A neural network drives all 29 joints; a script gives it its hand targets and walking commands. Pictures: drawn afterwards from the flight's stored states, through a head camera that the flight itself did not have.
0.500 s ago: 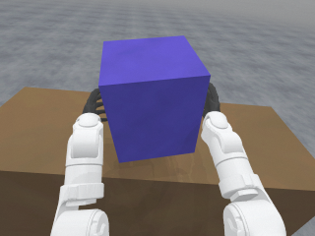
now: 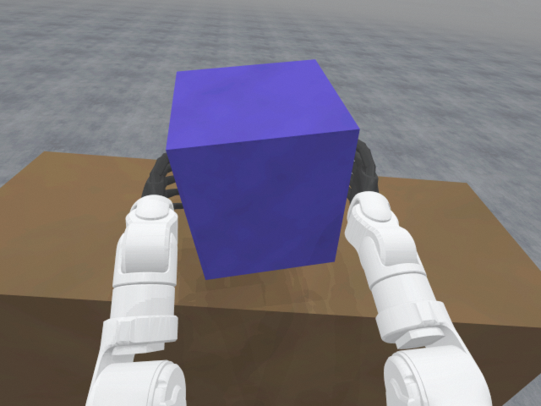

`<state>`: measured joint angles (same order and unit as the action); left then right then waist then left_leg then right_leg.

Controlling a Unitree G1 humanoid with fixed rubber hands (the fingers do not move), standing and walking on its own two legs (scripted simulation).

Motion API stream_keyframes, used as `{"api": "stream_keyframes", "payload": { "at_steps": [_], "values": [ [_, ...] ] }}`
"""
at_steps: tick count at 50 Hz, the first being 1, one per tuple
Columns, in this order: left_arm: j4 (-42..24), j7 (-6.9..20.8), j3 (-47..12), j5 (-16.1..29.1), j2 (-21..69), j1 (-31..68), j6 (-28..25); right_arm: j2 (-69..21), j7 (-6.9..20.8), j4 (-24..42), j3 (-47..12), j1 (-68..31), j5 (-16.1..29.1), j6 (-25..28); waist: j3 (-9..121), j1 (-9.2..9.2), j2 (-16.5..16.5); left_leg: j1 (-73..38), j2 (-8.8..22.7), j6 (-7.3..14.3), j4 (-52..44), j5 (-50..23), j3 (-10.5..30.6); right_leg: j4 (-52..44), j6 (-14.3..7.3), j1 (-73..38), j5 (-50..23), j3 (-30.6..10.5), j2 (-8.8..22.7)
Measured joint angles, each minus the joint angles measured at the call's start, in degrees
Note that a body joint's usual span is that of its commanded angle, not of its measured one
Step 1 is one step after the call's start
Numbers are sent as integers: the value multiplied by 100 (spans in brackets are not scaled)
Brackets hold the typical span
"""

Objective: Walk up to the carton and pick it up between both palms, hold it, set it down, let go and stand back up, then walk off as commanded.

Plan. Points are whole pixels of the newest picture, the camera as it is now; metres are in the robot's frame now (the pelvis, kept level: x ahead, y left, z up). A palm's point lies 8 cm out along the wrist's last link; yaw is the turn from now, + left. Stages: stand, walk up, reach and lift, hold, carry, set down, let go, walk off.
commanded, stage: set down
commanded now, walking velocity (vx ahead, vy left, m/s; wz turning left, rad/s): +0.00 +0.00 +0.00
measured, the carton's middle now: (259, 171) +0.41 +0.00 +0.21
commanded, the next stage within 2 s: none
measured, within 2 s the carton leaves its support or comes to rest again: neither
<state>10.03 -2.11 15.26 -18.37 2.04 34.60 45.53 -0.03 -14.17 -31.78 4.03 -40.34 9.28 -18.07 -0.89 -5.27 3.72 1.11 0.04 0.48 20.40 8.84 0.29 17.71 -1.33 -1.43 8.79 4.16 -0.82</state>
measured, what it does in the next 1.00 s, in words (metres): stands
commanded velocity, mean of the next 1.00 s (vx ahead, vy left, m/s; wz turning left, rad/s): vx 0.00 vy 0.00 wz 0.00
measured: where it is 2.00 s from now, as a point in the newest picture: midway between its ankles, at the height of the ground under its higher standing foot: outside the picture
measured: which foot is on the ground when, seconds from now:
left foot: down 0.00-1.00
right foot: down 0.00-1.00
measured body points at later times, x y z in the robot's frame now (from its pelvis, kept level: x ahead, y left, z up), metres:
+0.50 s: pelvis +0.02 -0.01 +0.00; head -0.03 +0.03 +0.45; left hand +0.38 +0.17 +0.12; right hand +0.41 -0.13 +0.17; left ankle +0.04 +0.11 -0.75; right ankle +0.03 -0.10 -0.75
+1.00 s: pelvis +0.04 -0.01 +0.00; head +0.00 +0.01 +0.45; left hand +0.40 +0.15 +0.11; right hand +0.43 -0.15 +0.16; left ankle +0.04 +0.11 -0.75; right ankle +0.03 -0.10 -0.75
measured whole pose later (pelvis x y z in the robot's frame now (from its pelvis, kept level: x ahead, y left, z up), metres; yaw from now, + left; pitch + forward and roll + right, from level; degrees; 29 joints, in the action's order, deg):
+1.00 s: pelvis +0.04 -0.01 +0.00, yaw +0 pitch -6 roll +0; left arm 25.6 -3.4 18.6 -17.8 5.6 30.6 25.2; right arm -1.9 -7.5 -45.4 11.3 -38.5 -1.8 3.7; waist -0.2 -0.6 2.2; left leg 2.3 0.8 -0.4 18.9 10.6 -0.5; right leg 17.0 -2.0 0.2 10.9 4.3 -1.3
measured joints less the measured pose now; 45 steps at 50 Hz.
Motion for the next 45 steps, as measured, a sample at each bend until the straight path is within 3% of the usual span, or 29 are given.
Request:
{"api": "stream_keyframes", "payload": {
  "at_steps": [7, 10, 14, 19, 25, 32, 38, 45],
  "values": [
    [250, 195, 303, -310, 188, 85, -115, -107, 262, -369, 316, -156, -444, 110, -24, 191, 22, -81, 7, -4, -20, 22, -54, 70, -8, -21, 48, -52, -3],
    [420, 137, 241, -307, 187, 52, -426, -252, 386, -372, 587, -63, -707, 502, 109, 278, 22, 29, 2, -12, -1, 40, -38, 105, -13, 89, 85, -30, 3],
    [748, 259, 372, -440, 212, 42, -808, -437, 571, -622, 949, -115, -1063, 1026, 18, 336, 14, -113, -9, -18, -58, 57, -5, 38, -15, -73, 109, 12, 13],
    [862, 287, 380, -325, 215, -242, -1171, -551, 732, -875, 1095, -3, -1372, 1581, -109, 370, 60, -233, -28, -30, -130, 74, 33, -1, -15, -197, 167, 68, 35],
    [824, 20, 80, -90, 237, -651, -1546, -478, 825, -1008, 979, 325, -1315, 2103, -179, 422, 54, -136, 11, -68, -62, 155, 69, -77, -40, -180, 187, 122, -4],
    [856, -258, -256, 357, 152, -867, -1737, -286, 665, -822, 553, 676, -962, 2241, 3, 397, -71, 221, 60, -87, 3, 197, 59, -115, -55, 133, 170, 128, -49],
    [923, -287, -131, 385, 212, -683, -1768, -123, 571, -837, 371, 519, -763, 2177, -2, 390, -210, 255, 87, -84, -31, 198, -24, -131, -57, 205, 147, 52, -70],
    [1289, -142, 197, 122, 325, -417, -1855, -95, 620, -1148, 535, 231, -932, 2082, 6, 426, -213, 108, 74, -81, -148, 172, -83, -90, -58, 147, 190, 6, -50]
  ]
}}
